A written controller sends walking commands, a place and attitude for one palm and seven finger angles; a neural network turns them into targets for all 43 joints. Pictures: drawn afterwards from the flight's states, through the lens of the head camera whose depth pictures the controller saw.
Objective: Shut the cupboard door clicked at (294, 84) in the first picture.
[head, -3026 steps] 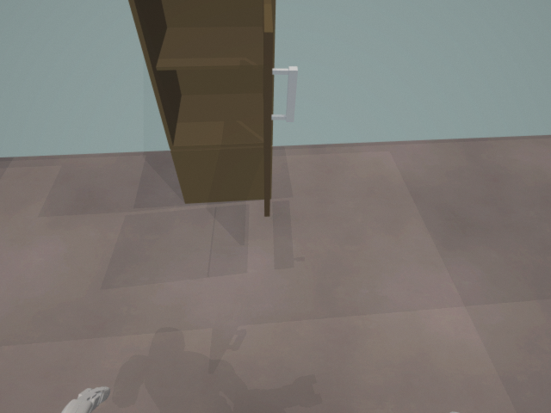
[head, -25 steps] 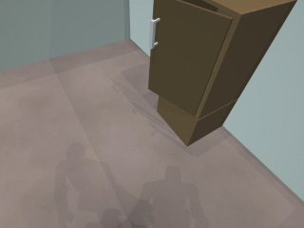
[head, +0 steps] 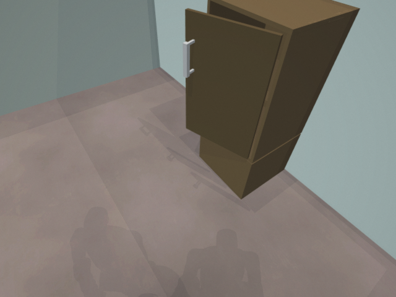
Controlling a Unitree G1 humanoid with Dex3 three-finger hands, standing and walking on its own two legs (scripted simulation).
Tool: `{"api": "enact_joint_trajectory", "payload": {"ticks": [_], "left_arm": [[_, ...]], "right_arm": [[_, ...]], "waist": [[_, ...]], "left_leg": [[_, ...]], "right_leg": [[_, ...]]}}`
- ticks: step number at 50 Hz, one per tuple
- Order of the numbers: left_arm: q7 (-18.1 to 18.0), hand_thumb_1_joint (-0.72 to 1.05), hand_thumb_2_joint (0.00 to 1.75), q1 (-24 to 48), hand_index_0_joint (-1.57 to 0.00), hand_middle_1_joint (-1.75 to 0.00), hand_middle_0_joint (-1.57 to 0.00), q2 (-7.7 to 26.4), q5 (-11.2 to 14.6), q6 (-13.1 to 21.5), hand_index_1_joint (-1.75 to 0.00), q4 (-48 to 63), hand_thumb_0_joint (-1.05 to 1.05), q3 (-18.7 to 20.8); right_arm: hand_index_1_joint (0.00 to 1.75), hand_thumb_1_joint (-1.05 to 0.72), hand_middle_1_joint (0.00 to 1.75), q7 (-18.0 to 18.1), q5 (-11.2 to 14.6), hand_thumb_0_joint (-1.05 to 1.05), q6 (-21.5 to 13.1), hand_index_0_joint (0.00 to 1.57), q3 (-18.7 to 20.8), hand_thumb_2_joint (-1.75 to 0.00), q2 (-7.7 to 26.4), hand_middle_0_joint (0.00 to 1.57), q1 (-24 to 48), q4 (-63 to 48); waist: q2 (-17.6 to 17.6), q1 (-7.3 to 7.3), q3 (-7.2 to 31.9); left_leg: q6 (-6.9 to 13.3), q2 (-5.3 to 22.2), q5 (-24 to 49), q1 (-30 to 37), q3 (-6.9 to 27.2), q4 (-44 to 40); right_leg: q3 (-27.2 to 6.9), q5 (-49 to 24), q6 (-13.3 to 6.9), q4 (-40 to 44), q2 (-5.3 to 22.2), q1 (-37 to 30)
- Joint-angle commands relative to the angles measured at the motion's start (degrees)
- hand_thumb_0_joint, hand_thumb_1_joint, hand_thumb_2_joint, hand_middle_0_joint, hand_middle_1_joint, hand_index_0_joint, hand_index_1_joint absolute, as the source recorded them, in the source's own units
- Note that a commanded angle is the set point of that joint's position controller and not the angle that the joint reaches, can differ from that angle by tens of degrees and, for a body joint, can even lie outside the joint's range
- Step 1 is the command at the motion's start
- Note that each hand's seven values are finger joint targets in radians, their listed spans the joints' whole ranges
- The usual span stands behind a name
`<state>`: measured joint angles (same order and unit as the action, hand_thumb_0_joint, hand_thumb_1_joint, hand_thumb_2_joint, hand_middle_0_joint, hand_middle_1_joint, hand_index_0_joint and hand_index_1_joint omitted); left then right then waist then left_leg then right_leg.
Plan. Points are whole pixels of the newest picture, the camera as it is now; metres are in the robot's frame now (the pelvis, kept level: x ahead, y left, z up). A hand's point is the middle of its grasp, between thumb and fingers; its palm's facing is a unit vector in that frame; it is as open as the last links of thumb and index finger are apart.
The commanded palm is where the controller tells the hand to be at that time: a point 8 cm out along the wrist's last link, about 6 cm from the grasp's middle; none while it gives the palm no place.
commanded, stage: let the arm hang, fingers relaxed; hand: left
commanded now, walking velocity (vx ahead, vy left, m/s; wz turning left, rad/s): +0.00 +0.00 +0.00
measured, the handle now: (189, 58) +0.98 +0.07 +0.02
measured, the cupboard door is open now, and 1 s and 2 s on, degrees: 18 18 18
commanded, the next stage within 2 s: look to check the result in 0.10 s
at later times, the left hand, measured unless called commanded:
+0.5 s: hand out of the picture -0.05 +0.18 -0.18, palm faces +0.02 -0.98 -0.18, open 7.4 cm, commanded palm none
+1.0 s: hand out of the picture +0.01 +0.20 -0.18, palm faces +0.04 -0.97 -0.23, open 7.4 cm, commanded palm none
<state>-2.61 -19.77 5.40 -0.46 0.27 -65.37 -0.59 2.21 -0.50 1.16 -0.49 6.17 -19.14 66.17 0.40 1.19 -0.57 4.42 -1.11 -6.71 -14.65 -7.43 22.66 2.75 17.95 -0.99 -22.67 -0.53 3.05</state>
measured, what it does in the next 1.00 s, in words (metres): stands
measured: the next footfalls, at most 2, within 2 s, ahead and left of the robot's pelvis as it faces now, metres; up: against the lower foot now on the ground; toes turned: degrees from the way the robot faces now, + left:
right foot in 1.66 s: +0.11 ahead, -0.12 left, +0.00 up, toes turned +26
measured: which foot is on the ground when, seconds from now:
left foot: down 0.00-1.00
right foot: down 0.00-1.00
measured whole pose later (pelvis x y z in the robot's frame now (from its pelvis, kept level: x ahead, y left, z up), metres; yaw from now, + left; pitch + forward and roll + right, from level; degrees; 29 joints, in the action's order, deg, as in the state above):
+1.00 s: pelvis +0.01 +0.01 +0.00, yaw +2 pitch +0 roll +0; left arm -2.5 -15.3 10.2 -0.9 -1.0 -63.4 1.4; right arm 1.7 -0.6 1.6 0.8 10.4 -14.9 63.5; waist 0.6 1.7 -2.5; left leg 5.6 -3.5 -7.4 -16.6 -6.4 23.4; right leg 4.2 20.2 0.2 -25.2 1.7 5.1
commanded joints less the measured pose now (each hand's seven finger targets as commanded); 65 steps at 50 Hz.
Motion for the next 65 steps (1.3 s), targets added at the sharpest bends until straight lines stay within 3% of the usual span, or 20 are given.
{"api": "enact_joint_trajectory", "payload": {"ticks": [1, 7, 9, 16, 28, 40, 44, 48, 51, 53, 54, 55, 56, 57, 59, 61, 63, 64, 65], "left_arm": [[-0.25, 0.90, 0.90, -7.75, -0.20, -0.30, -0.20, 5.30, -0.09, 0.04, -0.30, -0.45, 0.00, 1.02], [-0.27, 0.90, 0.90, -7.94, -0.20, -0.30, -0.20, 5.04, -0.16, 0.07, -0.30, -0.77, 0.00, 1.21], [-0.28, 0.90, 0.90, -8.15, -0.20, -0.30, -0.20, 5.26, -0.24, 0.22, -0.30, -0.83, 0.00, 1.20], [-0.27, 0.90, 0.90, -8.05, -0.20, -0.30, -0.20, 5.65, -0.29, 0.15, -0.30, -1.20, 0.00, 1.05], [-0.03, 0.90, 0.90, -6.64, -0.20, -0.30, -0.20, 7.85, -0.51, 0.11, -0.30, -0.70, 0.00, 1.42], [0.21, 0.90, 0.90, -3.41, -0.20, -0.30, -0.20, 10.71, -0.61, 0.36, -0.30, 0.18, 0.00, 1.84], [-0.09, 0.90, 0.90, -3.74, -0.20, -0.30, -0.20, 8.85, -0.47, -0.61, -0.30, 0.57, 0.00, 1.80], [-0.11, 0.90, 0.90, -2.79, -0.20, -0.30, -0.20, 10.69, -0.57, -1.46, -0.30, 2.75, 0.00, 3.30], [-0.06, 0.90, 0.90, -3.06, -0.20, -0.30, -0.20, 11.51, -0.72, -1.60, -0.30, 4.23, 0.00, 4.30], [-0.06, 0.90, 0.90, -3.27, -0.20, -0.30, -0.20, 12.42, -0.82, -1.60, -0.30, 5.36, 0.00, 4.96], [-0.08, 0.90, 0.90, -3.19, -0.20, -0.30, -0.20, 13.65, -1.07, -1.48, -0.30, 6.11, 0.00, 5.37], [-0.19, 0.90, 0.90, -1.97, -0.20, -0.30, -0.20, 14.51, -1.15, -1.45, -0.30, 7.05, 0.00, 5.76], [-0.39, 0.90, 0.90, 0.61, -0.20, -0.30, -0.20, 14.33, -1.16, -1.16, -0.30, 8.65, 0.00, 5.78], [-0.58, 0.90, 0.90, 2.78, -0.20, -0.30, -0.20, 14.06, -1.35, -0.88, -0.30, 9.61, 0.00, 5.58], [-0.88, 0.90, 0.90, 4.24, -0.20, -0.30, -0.20, 14.52, -1.60, -0.73, -0.30, 10.89, 0.00, 5.79], [-0.75, 0.90, 0.90, 5.14, -0.20, -0.30, -0.20, 16.89, -1.68, -0.61, -0.30, 11.64, 0.00, 6.45], [-0.23, 0.90, 0.90, 4.29, -0.20, -0.30, -0.20, 18.13, -0.93, -0.69, -0.30, 12.12, 0.00, 6.68], [0.22, 0.90, 0.90, 4.13, -0.20, -0.30, -0.20, 17.34, -0.54, -0.79, -0.30, 12.97, 0.00, 6.61], [0.59, 0.90, 0.90, 3.91, -0.20, -0.30, -0.20, 13.37, 0.18, -1.08, -0.30, 15.34, 0.00, 5.67]], "right_arm": [[0.30, -0.90, 0.30, 0.30, -0.32, 0.00, -0.89, 0.20, 1.23, -0.90, 5.22, 0.20, -3.56, -1.15], [0.30, -0.90, 0.30, 0.48, -0.32, 0.00, -1.11, 0.20, 1.39, -0.90, 5.54, 0.20, -3.94, -1.29], [0.30, -0.90, 0.30, 0.51, -0.14, 0.00, -1.19, 0.20, 1.50, -0.90, 6.00, 0.20, -3.86, -1.34], [0.30, -0.90, 0.30, 0.44, -0.14, 0.00, -1.03, 0.20, 1.59, -0.90, 6.59, 0.20, -3.19, -1.35], [0.30, -0.90, 0.30, 0.31, -0.15, 0.00, -1.31, 0.20, 2.29, -0.90, 9.60, 0.20, -0.68, -2.13], [0.30, -0.90, 0.30, 0.12, -0.02, 0.00, -1.70, 0.20, 2.55, -0.90, 11.69, 0.20, 1.74, -2.69], [0.30, -0.90, 0.30, -0.16, -0.14, 0.00, -0.85, 0.20, 1.96, -0.90, 9.22, 0.20, 0.98, -2.91], [0.30, -0.90, 0.30, -0.43, -0.51, 0.00, 0.01, 0.20, 2.91, -0.90, 11.46, 0.20, 2.51, -4.98], [0.30, -0.90, 0.30, -0.67, -0.69, 0.00, 0.47, 0.20, 3.68, -0.90, 12.35, 0.20, 4.12, -6.90], [0.30, -0.90, 0.30, -0.97, -0.68, 0.00, 0.80, 0.20, 4.03, -0.90, 11.98, 0.20, 4.61, -8.34], [0.30, -0.90, 0.30, -1.16, -0.55, 0.00, 0.87, 0.20, 4.24, -0.90, 11.40, 0.20, 4.53, -9.10], [0.30, -0.90, 0.30, -1.45, -0.58, 0.00, 1.04, 0.20, 4.33, -0.90, 10.16, 0.20, 4.87, -9.75], [0.30, -0.90, 0.30, -1.64, -0.92, 0.00, 1.19, 0.20, 4.49, -0.90, 9.44, 0.20, 6.17, -10.41], [0.30, -0.90, 0.30, -1.81, -1.04, 0.00, 1.34, 0.20, 4.94, -0.90, 9.66, 0.20, 6.66, -10.98], [0.30, -0.90, 0.30, -2.04, -0.71, 0.00, 1.51, 0.20, 4.85, -0.90, 8.99, 0.20, 6.92, -12.57], [0.30, -0.90, 0.30, -2.49, -0.53, 0.00, 1.50, 0.20, 4.42, -0.90, 8.81, 0.20, 8.33, -14.13], [0.30, -0.90, 0.30, -2.63, -1.13, 0.00, 1.25, 0.20, 4.53, -0.90, 9.68, 0.20, 3.25, -13.53], [0.30, -0.90, 0.30, -2.62, -1.25, 0.00, 0.76, 0.20, 5.31, -0.90, 13.11, 0.20, -1.42, -12.94], [0.30, -0.90, 0.30, -2.10, -1.39, 0.00, 0.33, 0.20, 6.68, -0.90, 19.08, 0.20, -4.73, -12.81]], "waist": [[-0.76, -0.79, -6.47], [-1.53, -0.58, -4.78], [-0.20, -0.72, -4.25], [-0.09, -0.41, -6.08], [-0.25, -0.45, -4.74], [0.64, -0.51, -3.43], [-0.59, -0.59, -4.65], [-3.02, -1.11, -3.97], [-2.93, -1.78, -2.48], [0.09, -1.99, -1.09], [4.80, -2.23, -0.19], [10.17, -2.16, -0.44], [11.99, -2.29, -1.81], [10.54, -1.43, -2.64], [6.88, -0.61, -4.13], [5.78, -0.24, -5.01], [4.10, 1.92, -1.00], [-4.65, 3.90, 2.27], [-22.51, 4.41, 4.24]], "left_leg": [[-1.63, 7.49, -5.00, 4.01, 9.95, -5.56], [-1.41, 7.76, -4.51, 5.41, 10.33, -5.93], [-1.25, 7.96, -3.06, 5.75, 10.16, -5.38], [-1.24, 7.98, -4.69, 5.80, 10.37, -6.14], [-1.17, 8.77, -7.38, 7.43, 11.61, -8.45], [-1.16, 8.69, -1.53, 9.30, 10.48, -7.19], [-1.46, 8.27, -1.04, 5.59, 11.67, -5.78], [-0.30, 9.53, -3.27, 0.09, 16.97, -5.94], [-0.36, 8.87, -3.95, -3.61, 18.91, -4.62], [-1.35, 6.65, -3.45, -6.24, 17.22, -0.42], [-2.35, 4.46, -2.09, -8.76, 14.12, 4.45], [-3.68, 1.01, -4.63, -11.56, 9.17, 12.69], [-4.28, 0.04, -15.30, -14.17, 6.31, 23.72], [-4.37, 1.56, -20.44, -16.41, 6.28, 32.50], [-4.58, 3.31, -22.47, -18.89, 6.14, 34.88], [-4.75, 4.35, -20.92, -16.33, 4.04, 23.71], [-4.18, 0.70, -6.88, -3.90, -0.17, 12.99], [-1.39, 4.88, 12.18, 6.41, 8.36, 7.07], [7.85, 20.45, 38.09, 12.98, 32.37, 2.52]], "right_leg": [[-5.52, -2.32, -2.09, 6.12, 5.68, 10.77], [-5.31, -3.27, -1.99, 5.63, 5.48, 10.10], [-5.34, -3.92, -1.93, 5.93, 5.47, 9.78], [-5.43, -2.95, -1.78, 6.31, 5.57, 10.94], [-5.23, -2.41, -1.54, 5.30, 5.42, 11.00], [-5.41, -4.73, -1.51, 6.67, 6.25, 9.60], [-3.54, -3.40, -0.78, 3.97, 6.33, 9.02], [-0.93, -0.04, -0.53, -1.08, 5.98, 8.26], [-0.72, 0.81, -1.13, -1.67, 6.74, 6.63], [-1.94, 0.50, -2.67, 0.07, 9.32, 4.73], [-3.50, -1.14, -4.38, 2.00, 12.39, 2.34], [-6.52, -3.77, -7.10, 4.11, 17.89, 1.61], [-7.66, -15.11, -9.97, 4.67, 22.69, 2.40], [-6.04, -25.82, -11.14, 3.26, 24.31, 2.43], [-2.61, -36.78, -10.45, -0.80, 24.18, 0.29], [2.44, -42.54, -7.66, -7.38, 22.43, -1.57], [7.39, -41.59, -3.14, -18.71, 18.08, 2.56], [9.00, -30.08, 0.50, -29.72, 14.41, 11.53], [7.71, 14.37, 4.71, -43.84, 5.39, 25.95]]}}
